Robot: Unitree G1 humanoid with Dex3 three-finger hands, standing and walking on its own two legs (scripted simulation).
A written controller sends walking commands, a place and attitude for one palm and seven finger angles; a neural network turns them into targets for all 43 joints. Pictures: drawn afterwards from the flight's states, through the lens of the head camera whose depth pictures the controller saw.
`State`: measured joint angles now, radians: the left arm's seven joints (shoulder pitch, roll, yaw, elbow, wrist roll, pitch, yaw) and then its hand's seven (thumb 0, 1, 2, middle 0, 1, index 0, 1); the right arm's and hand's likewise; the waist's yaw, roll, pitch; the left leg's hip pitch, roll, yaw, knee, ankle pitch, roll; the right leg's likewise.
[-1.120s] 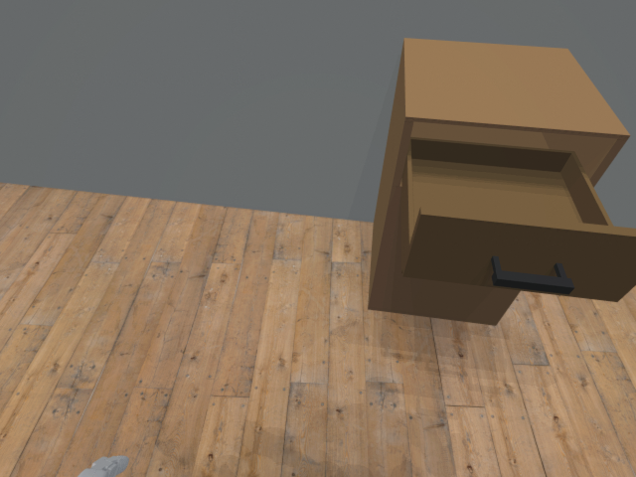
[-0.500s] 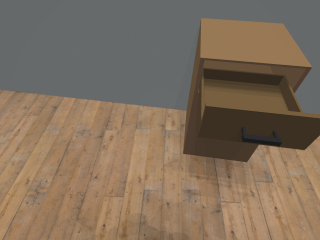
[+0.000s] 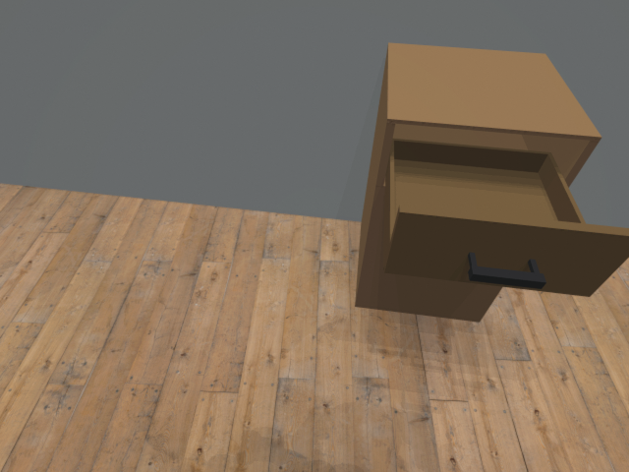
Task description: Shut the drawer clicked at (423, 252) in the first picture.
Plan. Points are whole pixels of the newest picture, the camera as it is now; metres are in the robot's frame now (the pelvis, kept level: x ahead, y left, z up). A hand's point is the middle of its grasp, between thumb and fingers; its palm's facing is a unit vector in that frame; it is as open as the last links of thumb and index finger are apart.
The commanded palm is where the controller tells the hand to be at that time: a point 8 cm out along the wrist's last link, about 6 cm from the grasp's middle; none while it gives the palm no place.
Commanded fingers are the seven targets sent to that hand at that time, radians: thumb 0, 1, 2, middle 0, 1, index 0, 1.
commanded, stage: look at it before walking up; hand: left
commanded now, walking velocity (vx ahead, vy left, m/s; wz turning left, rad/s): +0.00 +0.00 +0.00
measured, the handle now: (504, 269) +0.50 -0.32 -0.08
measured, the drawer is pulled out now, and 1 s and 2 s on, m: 0.29 0.29 0.29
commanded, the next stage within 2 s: walk to a spot facing it in 0.32 s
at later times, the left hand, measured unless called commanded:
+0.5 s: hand out of the picture +0.06 +0.24 -0.16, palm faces -0.02 -0.95 -0.32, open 7.4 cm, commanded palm none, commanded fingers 0.00 0.90 0.90 -0.20 -0.30 -0.20 -0.30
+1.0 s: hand out of the picture +0.04 +0.17 -0.17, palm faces -0.17 -0.96 -0.24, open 7.4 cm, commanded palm none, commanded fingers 0.00 0.90 0.90 -0.20 -0.30 -0.20 -0.30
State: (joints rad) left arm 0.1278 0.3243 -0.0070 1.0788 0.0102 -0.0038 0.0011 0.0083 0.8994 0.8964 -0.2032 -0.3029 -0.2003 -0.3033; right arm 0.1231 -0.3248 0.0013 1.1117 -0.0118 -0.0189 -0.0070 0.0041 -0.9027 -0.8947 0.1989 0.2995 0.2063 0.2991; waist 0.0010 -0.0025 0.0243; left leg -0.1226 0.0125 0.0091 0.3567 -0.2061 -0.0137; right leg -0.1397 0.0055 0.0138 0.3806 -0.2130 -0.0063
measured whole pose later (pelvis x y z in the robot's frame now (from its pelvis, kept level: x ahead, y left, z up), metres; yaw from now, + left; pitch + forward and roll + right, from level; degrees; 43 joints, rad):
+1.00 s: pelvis -0.02 -0.01 -0.01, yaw -14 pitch +1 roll +1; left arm 0.29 0.18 0.04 0.94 0.02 0.04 0.00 0.01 0.90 0.90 -0.20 -0.30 -0.20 -0.30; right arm 0.14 -0.23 -0.06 0.96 -0.02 0.04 -0.02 0.01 -0.91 -0.89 0.20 0.30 0.20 0.30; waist 0.04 0.01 0.08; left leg -0.46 0.04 0.01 1.05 -0.38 -0.07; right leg -0.30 0.07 0.09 0.50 -0.21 -0.06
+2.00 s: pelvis -0.02 +0.04 -0.02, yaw -52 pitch +0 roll -1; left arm 0.17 0.23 0.06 0.88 0.02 0.07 -0.01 0.01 0.90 0.90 -0.20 -0.30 -0.20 -0.30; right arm 0.19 -0.23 -0.05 0.88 -0.01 0.03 -0.02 0.00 -0.91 -0.90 0.20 0.30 0.20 0.30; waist 0.00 -0.02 0.07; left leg -0.35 0.05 0.06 0.71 -0.38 -0.07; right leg -0.32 0.06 0.13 0.55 -0.24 0.01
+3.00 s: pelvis +0.02 -0.06 -0.02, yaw -88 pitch +0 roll -1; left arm 0.38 0.23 0.09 1.01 0.02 0.03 -0.02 0.01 0.90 0.90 -0.20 -0.30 -0.20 -0.30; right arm 0.15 -0.20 -0.03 0.84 -0.03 -0.05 0.00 0.00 -0.91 -0.90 0.20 0.30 0.20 0.30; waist 0.06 -0.04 0.04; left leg -0.34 0.06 0.11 0.63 -0.28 0.01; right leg -0.28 0.05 0.11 0.89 -0.48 -0.01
